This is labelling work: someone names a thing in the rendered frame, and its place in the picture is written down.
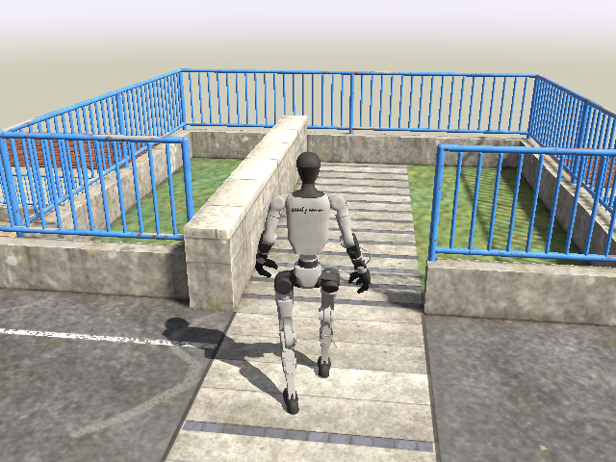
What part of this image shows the robot right upper arm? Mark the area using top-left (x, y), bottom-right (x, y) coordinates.
top-left (328, 193), bottom-right (355, 248)

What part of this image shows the left robot foot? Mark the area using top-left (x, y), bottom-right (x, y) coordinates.
top-left (283, 388), bottom-right (299, 414)

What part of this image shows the left robot forearm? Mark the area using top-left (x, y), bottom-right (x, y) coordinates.
top-left (256, 230), bottom-right (272, 264)

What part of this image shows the humanoid robot head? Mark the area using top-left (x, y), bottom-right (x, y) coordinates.
top-left (292, 152), bottom-right (324, 198)

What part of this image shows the right robot forearm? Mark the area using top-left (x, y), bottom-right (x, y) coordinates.
top-left (346, 233), bottom-right (367, 274)

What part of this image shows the robot left hand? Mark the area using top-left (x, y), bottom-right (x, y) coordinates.
top-left (255, 259), bottom-right (278, 277)

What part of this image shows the robot left upper arm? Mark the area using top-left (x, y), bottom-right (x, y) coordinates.
top-left (262, 193), bottom-right (288, 245)

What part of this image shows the robot right hand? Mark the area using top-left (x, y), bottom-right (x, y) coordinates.
top-left (348, 269), bottom-right (371, 294)

